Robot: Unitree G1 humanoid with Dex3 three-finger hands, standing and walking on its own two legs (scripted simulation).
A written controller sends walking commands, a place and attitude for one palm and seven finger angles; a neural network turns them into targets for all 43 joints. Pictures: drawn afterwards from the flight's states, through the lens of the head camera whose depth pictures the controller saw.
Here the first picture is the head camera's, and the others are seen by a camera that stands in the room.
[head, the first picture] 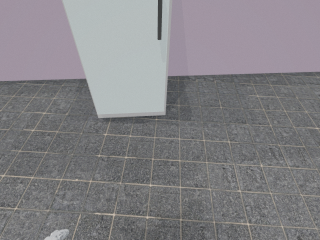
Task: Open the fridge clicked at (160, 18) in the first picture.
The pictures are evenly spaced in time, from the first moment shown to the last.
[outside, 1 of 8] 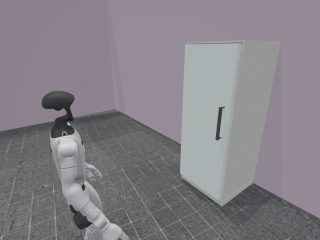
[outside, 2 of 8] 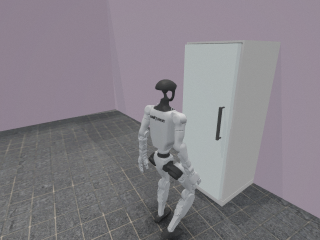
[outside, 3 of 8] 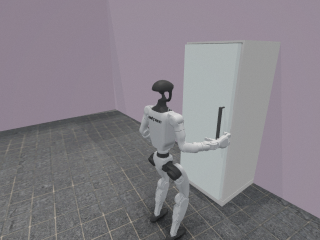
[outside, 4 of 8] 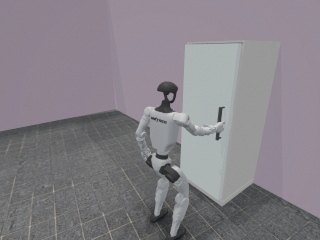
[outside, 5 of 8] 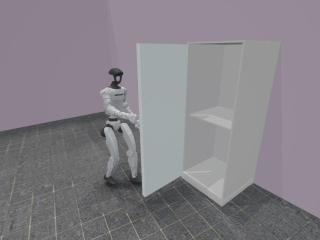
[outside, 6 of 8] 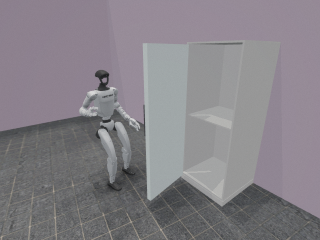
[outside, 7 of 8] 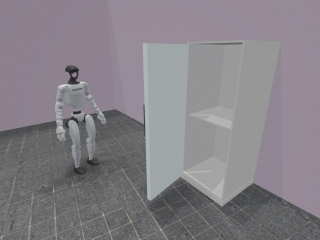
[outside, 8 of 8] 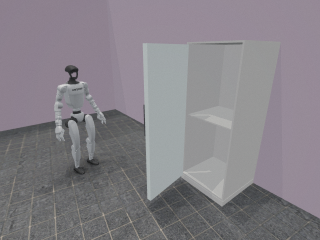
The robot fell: no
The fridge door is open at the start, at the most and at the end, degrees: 0 88 78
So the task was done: yes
